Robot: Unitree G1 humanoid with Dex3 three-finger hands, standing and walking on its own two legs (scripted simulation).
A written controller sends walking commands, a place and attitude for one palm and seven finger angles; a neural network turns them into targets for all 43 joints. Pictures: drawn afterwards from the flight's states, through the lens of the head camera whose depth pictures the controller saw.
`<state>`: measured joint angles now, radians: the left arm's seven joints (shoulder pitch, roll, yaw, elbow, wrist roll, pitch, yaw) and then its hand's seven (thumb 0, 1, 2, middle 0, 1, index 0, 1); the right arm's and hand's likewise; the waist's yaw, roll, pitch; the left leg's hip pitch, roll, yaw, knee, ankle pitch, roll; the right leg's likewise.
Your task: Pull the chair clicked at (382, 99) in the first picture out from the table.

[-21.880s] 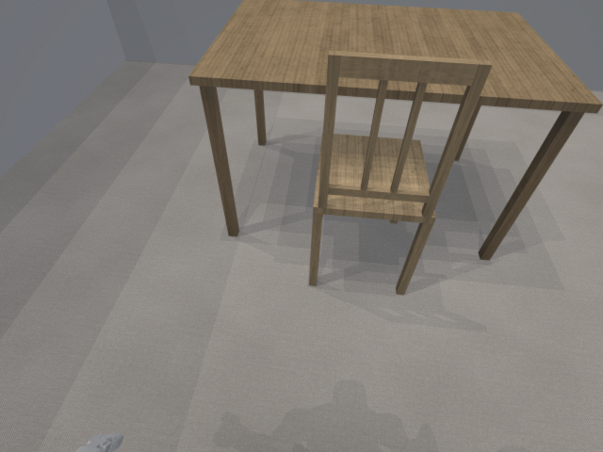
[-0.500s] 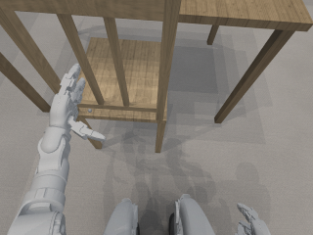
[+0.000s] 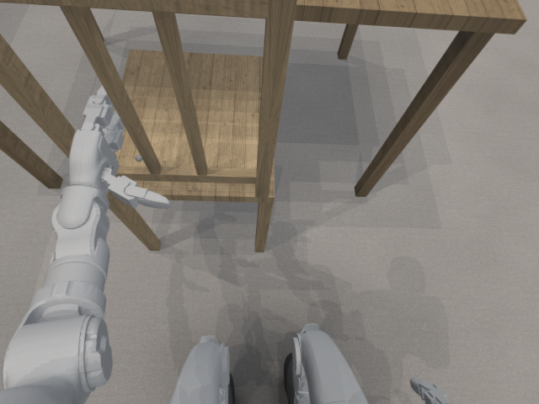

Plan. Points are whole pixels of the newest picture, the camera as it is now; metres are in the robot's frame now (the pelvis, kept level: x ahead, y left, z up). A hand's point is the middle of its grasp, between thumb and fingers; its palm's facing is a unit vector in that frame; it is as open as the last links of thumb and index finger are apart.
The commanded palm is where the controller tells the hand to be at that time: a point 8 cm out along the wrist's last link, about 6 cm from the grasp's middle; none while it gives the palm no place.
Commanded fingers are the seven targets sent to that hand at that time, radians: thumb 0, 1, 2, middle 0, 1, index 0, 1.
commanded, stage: push the fingers through the gap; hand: left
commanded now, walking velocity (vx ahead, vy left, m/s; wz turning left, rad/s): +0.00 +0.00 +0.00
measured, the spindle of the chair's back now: (126, 112) +0.53 +0.19 +0.04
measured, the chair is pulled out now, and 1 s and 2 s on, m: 0.00 0.00 0.00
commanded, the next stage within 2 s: hook a spindle and tug to test in 0.76 s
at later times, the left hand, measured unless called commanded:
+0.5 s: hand (142, 132) +0.50 +0.17 +0.03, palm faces -0.07 -1.00 -0.04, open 16.9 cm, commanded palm +0.47 +0.21 +0.02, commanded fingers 0.00 -0.50 0.30 -0.06 -0.08 -0.06 -0.08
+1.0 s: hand (145, 140) +0.49 +0.16 +0.02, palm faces -0.07 -1.00 -0.03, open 16.8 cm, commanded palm +0.47 +0.21 +0.02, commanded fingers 0.00 -0.50 0.30 -0.20 -0.52 -0.20 -0.52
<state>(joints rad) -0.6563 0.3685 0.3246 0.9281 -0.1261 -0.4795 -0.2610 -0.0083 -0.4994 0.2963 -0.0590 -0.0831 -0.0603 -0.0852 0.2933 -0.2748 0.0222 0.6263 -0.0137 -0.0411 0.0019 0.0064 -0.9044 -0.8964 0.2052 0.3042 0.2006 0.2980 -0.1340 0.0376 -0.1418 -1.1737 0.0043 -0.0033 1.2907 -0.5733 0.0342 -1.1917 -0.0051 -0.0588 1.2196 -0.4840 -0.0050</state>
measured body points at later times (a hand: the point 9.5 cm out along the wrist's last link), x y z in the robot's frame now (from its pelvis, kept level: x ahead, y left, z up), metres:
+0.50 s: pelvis +0.00 +0.01 -0.01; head +0.17 +0.03 +0.41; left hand +0.50 +0.22 +0.03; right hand +0.04 -0.26 -0.12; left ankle +0.01 +0.10 -0.62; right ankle +0.04 -0.12 -0.62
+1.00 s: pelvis +0.00 +0.00 +0.00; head +0.16 +0.02 +0.42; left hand +0.49 +0.22 +0.03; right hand +0.05 -0.27 -0.12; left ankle +0.01 +0.10 -0.62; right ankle +0.04 -0.12 -0.62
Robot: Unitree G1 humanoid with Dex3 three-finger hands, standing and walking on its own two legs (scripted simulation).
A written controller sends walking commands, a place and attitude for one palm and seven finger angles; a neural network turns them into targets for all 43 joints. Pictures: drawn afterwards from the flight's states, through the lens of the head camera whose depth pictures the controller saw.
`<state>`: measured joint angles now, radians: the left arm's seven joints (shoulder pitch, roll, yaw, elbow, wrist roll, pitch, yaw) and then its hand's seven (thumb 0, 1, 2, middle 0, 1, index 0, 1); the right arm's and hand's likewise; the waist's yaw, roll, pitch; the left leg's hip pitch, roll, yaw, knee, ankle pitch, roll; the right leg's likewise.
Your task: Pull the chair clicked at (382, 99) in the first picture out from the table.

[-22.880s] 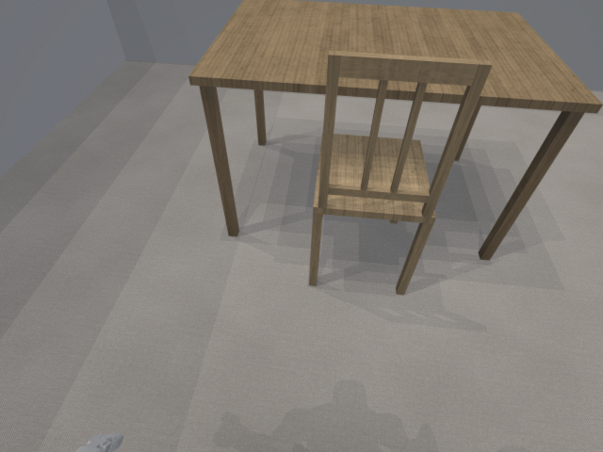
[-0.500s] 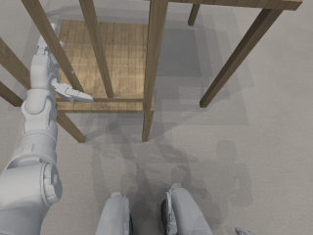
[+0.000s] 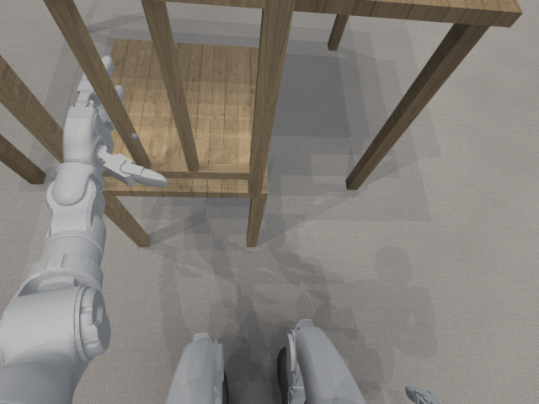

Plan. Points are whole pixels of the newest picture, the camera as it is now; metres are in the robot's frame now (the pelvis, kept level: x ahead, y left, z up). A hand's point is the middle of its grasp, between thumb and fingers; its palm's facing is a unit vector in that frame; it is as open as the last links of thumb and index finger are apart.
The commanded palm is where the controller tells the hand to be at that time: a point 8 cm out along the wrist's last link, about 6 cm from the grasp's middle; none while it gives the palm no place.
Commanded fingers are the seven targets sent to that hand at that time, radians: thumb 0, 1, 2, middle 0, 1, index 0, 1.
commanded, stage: hook a spindle and tug to test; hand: left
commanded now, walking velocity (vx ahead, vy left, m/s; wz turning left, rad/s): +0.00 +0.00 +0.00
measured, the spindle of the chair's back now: (114, 106) +0.52 +0.19 +0.05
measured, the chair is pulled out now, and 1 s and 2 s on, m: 0.00 0.00 0.06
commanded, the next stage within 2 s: step backward, pulling the chair out in 1.36 s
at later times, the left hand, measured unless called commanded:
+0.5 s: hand (133, 131) +0.49 +0.16 +0.03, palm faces -0.04 -1.00 -0.04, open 10.2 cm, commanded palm +0.47 +0.21 +0.03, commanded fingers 0.00 0.51 0.73 -0.50 -1.45 -0.50 -1.45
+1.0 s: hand (132, 135) +0.49 +0.17 +0.03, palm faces -0.05 -1.00 -0.02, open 5.1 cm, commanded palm +0.45 +0.21 +0.03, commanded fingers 0.00 0.90 0.90 -0.50 -1.45 -0.50 -1.45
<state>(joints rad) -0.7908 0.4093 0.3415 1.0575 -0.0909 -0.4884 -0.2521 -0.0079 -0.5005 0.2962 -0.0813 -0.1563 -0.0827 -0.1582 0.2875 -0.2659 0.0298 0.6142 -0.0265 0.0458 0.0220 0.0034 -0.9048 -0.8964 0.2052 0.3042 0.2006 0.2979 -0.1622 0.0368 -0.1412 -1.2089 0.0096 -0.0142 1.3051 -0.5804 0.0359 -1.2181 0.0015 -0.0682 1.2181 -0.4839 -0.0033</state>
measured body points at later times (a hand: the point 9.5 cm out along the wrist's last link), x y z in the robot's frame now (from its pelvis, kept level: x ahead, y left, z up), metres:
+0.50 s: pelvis +0.00 +0.00 +0.00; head +0.16 +0.02 +0.42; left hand +0.49 +0.22 +0.03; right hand +0.04 -0.26 -0.12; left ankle +0.01 +0.09 -0.62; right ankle +0.04 -0.12 -0.62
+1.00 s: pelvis +0.02 +0.01 +0.01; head +0.17 +0.03 +0.43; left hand +0.48 +0.22 +0.03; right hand +0.06 -0.25 -0.11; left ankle +0.01 +0.09 -0.62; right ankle +0.04 -0.12 -0.62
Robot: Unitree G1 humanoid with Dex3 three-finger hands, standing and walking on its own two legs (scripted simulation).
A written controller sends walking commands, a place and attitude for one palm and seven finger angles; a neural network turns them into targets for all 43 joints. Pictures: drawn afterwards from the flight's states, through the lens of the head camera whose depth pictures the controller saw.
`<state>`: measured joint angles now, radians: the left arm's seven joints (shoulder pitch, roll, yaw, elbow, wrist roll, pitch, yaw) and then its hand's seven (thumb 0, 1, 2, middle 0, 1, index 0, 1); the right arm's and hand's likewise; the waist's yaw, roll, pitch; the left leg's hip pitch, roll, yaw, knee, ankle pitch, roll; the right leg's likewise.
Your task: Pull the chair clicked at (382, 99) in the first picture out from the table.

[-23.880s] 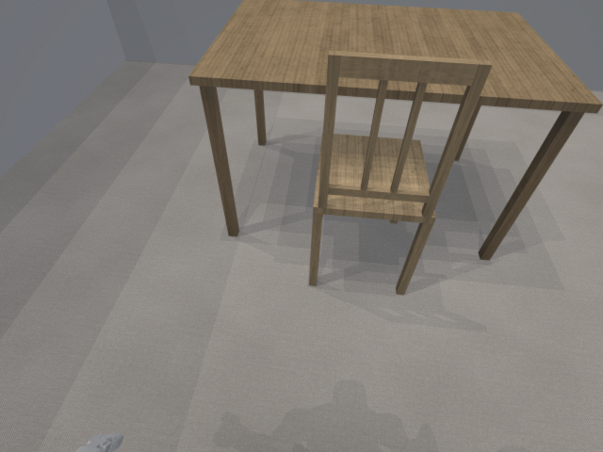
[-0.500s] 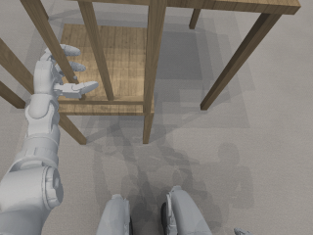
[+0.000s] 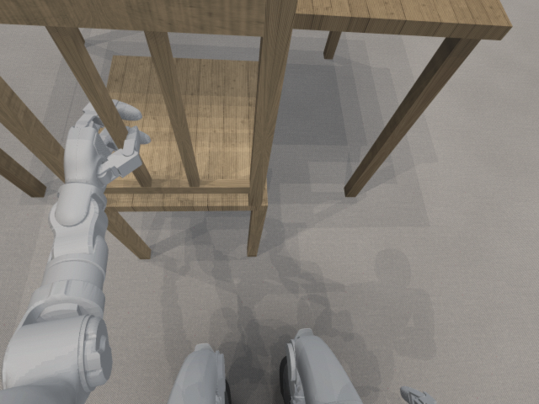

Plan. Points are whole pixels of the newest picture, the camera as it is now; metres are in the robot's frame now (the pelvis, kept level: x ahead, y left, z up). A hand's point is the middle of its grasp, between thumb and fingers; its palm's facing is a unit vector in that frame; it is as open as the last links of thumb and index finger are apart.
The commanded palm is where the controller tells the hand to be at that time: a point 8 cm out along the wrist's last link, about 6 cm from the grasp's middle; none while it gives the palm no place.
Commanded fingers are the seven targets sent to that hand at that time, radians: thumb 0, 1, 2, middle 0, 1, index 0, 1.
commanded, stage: hook a spindle and tug to test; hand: left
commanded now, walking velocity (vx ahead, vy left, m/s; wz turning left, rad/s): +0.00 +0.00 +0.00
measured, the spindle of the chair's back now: (116, 128) +0.50 +0.19 +0.04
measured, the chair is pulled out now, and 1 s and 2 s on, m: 0.00 0.06 0.20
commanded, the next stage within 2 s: step backward, pulling the chair out in 0.36 s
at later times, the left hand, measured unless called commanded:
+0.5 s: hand (134, 169) +0.44 +0.17 +0.02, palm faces -0.01 -1.00 -0.04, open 5.2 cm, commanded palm +0.42 +0.22 +0.02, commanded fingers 0.00 0.90 0.90 -0.50 -1.45 -0.50 -1.45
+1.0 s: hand (153, 181) +0.42 +0.13 +0.04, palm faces +0.01 -0.99 -0.14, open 4.9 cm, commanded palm +0.40 +0.19 +0.04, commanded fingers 0.00 0.90 0.90 -0.50 -1.45 -0.50 -1.45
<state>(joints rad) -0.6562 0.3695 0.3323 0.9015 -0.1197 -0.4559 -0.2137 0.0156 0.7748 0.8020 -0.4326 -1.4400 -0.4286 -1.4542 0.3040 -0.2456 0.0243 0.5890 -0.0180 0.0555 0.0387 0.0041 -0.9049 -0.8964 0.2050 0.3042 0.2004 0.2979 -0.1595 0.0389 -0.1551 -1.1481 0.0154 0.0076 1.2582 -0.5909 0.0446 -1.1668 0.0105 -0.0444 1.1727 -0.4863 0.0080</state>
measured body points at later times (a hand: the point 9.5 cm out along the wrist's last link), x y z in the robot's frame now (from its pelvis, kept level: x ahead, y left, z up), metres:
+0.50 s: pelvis +0.01 +0.00 +0.01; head +0.16 +0.01 +0.43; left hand +0.44 +0.22 +0.03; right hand +0.10 -0.26 -0.11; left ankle -0.01 +0.09 -0.63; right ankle +0.03 -0.13 -0.63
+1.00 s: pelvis +0.02 +0.01 +0.09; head +0.13 +0.01 +0.53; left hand +0.41 +0.19 +0.05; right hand +0.06 -0.27 -0.03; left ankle -0.01 +0.09 -0.63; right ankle +0.03 -0.13 -0.63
